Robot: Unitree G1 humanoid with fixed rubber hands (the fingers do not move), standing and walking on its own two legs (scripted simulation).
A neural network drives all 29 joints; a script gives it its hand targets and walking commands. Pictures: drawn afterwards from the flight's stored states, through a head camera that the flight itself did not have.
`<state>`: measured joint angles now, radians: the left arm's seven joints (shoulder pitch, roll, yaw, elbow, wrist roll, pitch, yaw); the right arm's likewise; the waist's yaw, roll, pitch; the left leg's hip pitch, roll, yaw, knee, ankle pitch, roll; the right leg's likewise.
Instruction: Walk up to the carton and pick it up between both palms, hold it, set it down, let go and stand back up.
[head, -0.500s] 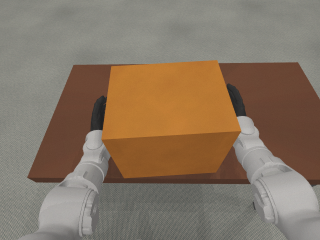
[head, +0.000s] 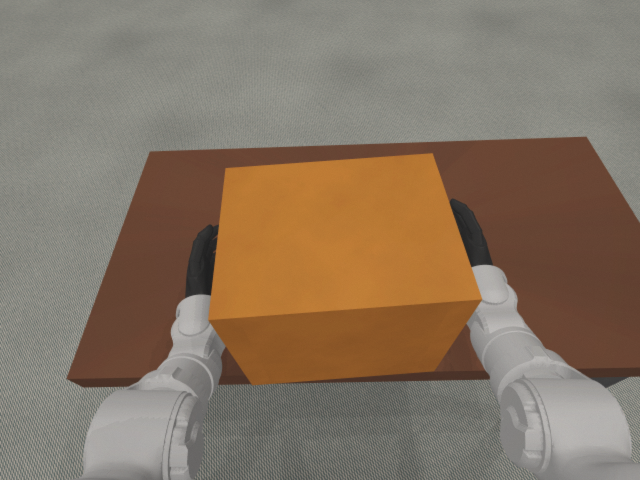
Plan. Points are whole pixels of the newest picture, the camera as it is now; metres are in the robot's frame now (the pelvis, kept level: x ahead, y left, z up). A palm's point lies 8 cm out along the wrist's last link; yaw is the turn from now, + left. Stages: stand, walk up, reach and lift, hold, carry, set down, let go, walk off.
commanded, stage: reach and lift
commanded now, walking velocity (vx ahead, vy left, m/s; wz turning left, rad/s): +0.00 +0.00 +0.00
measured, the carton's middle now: (336, 276) +0.40 +0.00 +0.00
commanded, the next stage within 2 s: none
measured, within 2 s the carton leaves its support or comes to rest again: leaves its support in 0.68 s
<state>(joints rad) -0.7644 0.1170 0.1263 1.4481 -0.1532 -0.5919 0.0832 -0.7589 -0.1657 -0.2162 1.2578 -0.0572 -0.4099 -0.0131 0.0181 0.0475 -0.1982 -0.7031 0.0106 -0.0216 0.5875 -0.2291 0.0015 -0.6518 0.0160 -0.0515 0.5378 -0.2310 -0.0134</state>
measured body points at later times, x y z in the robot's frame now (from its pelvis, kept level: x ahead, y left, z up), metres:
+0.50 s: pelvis +0.00 +0.00 +0.00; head +0.08 -0.01 +0.45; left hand +0.40 +0.18 +0.01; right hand +0.42 -0.18 +0.02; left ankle +0.01 +0.11 -0.72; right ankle +0.00 -0.11 -0.72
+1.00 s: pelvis -0.01 +0.00 +0.01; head +0.05 +0.00 +0.45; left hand +0.39 +0.18 +0.04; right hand +0.41 -0.18 +0.06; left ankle +0.01 +0.11 -0.72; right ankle +0.00 -0.11 -0.72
